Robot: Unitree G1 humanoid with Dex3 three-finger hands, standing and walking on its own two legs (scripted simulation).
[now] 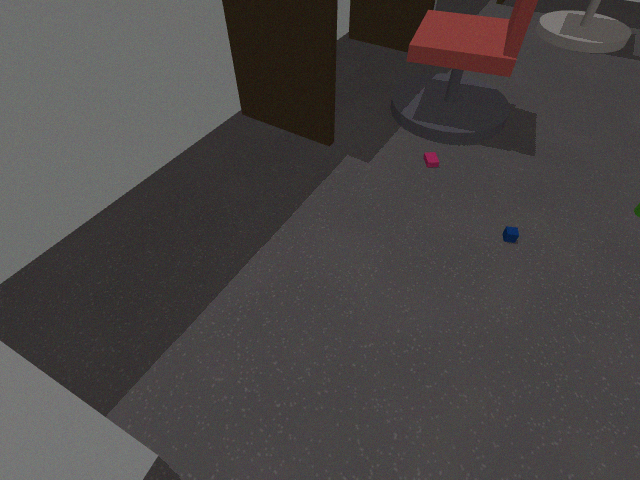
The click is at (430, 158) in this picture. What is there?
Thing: small box
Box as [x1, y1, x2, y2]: [423, 152, 438, 166]
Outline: 424,153 423,157 427,166 438,165 438,160 434,152
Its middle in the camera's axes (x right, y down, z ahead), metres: +0.59 -0.42 +1.99
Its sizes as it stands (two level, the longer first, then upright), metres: 0.084 0.057 0.030
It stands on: the floor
